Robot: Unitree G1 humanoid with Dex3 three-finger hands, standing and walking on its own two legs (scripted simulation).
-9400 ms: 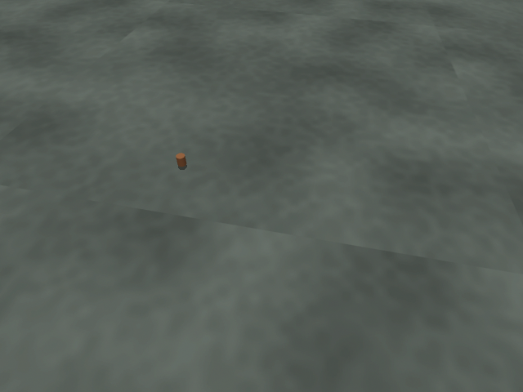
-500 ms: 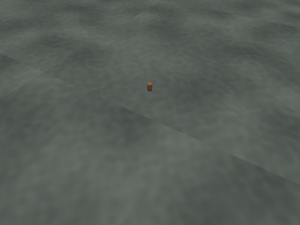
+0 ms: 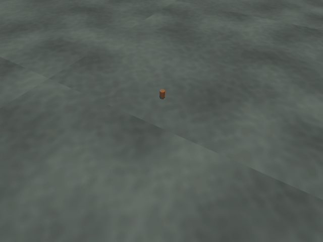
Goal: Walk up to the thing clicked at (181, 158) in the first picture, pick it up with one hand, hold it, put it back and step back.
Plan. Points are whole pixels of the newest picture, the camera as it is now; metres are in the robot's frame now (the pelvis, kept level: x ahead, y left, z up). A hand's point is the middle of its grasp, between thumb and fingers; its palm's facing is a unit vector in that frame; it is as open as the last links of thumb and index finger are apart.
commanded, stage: stand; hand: left
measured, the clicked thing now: (162, 93) +1.54 -0.03 -0.75
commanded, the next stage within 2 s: walk up in 0.74 s
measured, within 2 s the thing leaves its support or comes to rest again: neither
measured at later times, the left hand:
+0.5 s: hand out of the picture +0.07 +0.25 -0.16, palm faces -0.04 -0.94 -0.35, open 7.4 cm
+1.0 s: hand out of the picture +0.09 +0.34 -0.15, palm faces +0.30 -0.90 -0.32, open 7.4 cm
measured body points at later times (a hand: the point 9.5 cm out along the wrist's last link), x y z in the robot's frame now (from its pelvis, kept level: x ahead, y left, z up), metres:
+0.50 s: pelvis +0.00 +0.00 +0.00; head +0.01 +0.00 +0.45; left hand +0.07 +0.30 -0.13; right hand +0.07 -0.30 -0.13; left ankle -0.01 +0.13 -0.75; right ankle +0.00 -0.14 -0.75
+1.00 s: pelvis +0.05 +0.02 -0.02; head +0.03 +0.06 +0.43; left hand +0.08 +0.39 -0.13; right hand +0.17 -0.32 -0.09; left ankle +0.09 +0.15 -0.74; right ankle +0.00 -0.14 -0.75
